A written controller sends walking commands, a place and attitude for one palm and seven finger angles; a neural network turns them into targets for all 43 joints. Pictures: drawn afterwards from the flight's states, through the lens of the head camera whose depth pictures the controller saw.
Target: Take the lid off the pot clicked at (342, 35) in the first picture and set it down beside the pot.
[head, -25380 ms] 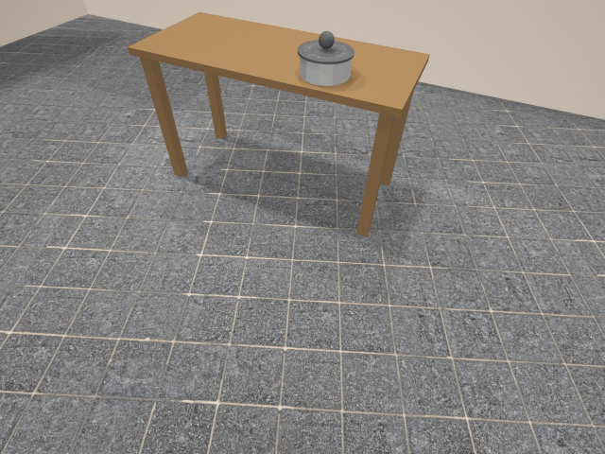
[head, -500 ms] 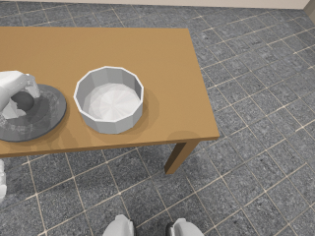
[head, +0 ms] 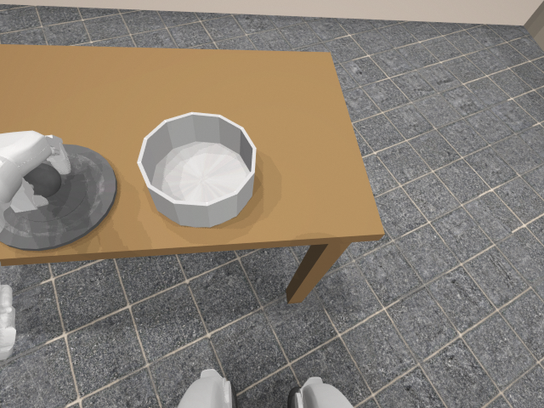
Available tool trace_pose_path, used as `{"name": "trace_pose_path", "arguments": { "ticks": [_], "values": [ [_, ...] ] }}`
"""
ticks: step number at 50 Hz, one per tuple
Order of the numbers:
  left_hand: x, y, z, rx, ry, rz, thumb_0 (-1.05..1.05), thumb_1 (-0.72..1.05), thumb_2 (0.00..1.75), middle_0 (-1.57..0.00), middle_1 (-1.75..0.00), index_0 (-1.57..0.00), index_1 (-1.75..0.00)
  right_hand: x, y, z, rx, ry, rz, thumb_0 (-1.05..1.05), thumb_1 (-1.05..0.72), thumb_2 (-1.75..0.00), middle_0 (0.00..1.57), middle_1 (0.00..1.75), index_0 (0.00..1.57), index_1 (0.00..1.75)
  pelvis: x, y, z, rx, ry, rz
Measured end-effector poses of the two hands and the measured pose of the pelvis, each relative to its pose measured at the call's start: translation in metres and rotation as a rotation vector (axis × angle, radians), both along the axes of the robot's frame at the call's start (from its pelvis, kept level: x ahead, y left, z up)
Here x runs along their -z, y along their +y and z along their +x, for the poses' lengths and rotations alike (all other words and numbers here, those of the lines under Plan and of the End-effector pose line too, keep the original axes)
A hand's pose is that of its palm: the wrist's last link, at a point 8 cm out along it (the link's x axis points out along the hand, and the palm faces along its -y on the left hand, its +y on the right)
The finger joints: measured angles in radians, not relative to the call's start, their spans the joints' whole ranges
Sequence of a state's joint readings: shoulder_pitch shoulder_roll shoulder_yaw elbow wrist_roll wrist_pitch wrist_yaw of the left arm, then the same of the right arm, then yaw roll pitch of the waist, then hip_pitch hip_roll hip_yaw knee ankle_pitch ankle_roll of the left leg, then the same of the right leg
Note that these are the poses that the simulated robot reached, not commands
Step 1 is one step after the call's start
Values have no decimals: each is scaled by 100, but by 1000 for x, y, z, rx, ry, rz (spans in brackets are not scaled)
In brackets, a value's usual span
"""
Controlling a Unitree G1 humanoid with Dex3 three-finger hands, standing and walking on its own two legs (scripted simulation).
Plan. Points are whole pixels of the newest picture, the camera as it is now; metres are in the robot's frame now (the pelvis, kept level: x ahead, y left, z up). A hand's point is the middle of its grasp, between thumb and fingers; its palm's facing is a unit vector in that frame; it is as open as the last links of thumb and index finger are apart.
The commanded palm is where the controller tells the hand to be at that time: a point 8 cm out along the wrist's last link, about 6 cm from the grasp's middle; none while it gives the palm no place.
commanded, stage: open the fingers wide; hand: left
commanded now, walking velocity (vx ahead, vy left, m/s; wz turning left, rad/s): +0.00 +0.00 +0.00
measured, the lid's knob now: (40, 180) +0.46 +0.35 -0.02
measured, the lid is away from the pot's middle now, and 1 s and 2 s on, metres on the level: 0.24 0.25 0.25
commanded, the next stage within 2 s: raise the empty hand in 0.76 s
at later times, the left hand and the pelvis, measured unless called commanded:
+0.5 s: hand (35, 180) +0.44 +0.34 +0.00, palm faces -0.45 -0.10 -0.89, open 10.0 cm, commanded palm +0.47 +0.33 +0.06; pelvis +0.00 +0.01 +0.00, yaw +0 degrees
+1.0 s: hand (31, 178) +0.44 +0.34 +0.02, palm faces -0.41 -0.09 -0.91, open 11.0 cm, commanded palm +0.47 +0.32 +0.08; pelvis +0.00 +0.01 +0.00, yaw +0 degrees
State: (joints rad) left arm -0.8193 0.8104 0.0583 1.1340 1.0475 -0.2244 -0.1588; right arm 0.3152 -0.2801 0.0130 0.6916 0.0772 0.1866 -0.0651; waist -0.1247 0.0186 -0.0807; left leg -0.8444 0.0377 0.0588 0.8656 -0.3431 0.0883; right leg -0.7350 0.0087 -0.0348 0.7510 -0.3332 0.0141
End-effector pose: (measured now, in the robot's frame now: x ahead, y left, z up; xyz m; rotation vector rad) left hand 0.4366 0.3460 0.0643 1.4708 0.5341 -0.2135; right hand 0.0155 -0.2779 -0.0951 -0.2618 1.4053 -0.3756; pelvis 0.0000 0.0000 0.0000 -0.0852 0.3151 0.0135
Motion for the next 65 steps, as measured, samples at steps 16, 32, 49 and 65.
{"name": "trace_pose_path", "arguments": {
  "ticks": [16,32,49,65],
  "values": [
    [-1,0,4,27,1,9,0,18,74,-50,-94,-49,-93,0,2,-2,-13,14,-17,1,-90,-90,20,30,20,30,1,6,-2,-4,8,-5],
    [-1,4,13,0,-9,-2,0,3,64,-37,-89,-37,-89,0,11,-12,23,34,1,1,-90,-90,20,30,20,30,1,10,3,7,15,-6],
    [-8,-5,6,34,-43,3,0,1,62,-36,-87,-35,-88,0,10,4,-4,5,11,1,-90,-90,20,30,20,30,-2,11,1,-3,-2,-4],
    [-45,-2,6,-14,-30,8,0,1,62,-35,-88,-35,-88,-7,8,10,-1,-46,24,1,-91,-90,20,30,20,30,-11,7,7,-5,-48,9]
  ]
}}
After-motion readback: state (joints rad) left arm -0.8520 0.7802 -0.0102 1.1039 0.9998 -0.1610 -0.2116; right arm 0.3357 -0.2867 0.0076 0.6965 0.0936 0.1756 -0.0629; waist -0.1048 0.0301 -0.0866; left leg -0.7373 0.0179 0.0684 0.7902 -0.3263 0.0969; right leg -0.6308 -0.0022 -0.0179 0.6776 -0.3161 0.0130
